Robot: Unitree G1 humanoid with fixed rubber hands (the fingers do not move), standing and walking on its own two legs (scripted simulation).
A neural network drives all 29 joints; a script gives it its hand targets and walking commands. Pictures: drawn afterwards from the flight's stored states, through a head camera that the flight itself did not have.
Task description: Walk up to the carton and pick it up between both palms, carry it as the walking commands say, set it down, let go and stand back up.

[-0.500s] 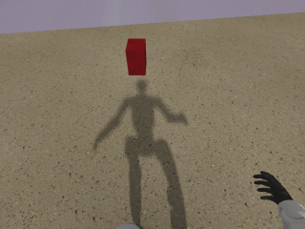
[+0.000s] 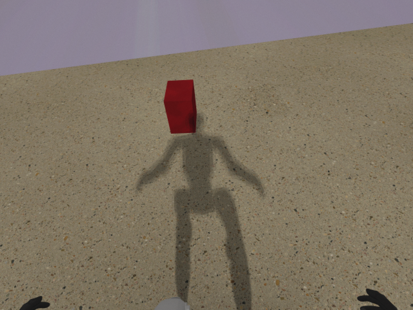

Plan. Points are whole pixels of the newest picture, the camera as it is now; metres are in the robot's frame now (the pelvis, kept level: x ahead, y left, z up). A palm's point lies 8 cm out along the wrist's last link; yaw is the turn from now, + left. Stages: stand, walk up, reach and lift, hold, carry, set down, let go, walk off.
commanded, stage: walk up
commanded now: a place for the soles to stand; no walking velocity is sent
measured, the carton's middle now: (181, 107) +1.49 +0.23 -0.62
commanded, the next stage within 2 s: none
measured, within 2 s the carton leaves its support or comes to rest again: neither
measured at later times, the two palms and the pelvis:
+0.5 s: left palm (48, 217) +0.36 +0.42 -0.08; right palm (324, 216) +0.33 -0.25 -0.06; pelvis +0.26 +0.09 +0.00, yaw -3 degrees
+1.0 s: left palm (35, 163) +0.53 +0.53 -0.07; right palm (274, 132) +0.62 -0.19 -0.07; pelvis +0.49 +0.16 -0.01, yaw -2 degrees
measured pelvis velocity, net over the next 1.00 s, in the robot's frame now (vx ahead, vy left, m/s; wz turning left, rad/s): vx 0.49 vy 0.16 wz -0.03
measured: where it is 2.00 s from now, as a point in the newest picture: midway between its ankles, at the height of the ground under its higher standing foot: (172, 190)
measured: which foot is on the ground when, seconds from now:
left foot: up 0.00-0.20, down 0.22-0.62, up 0.64-0.96, down 0.98-1.00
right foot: down 0.00-0.24, up 0.26-0.60, down 0.62-0.98, up 1.00-1.00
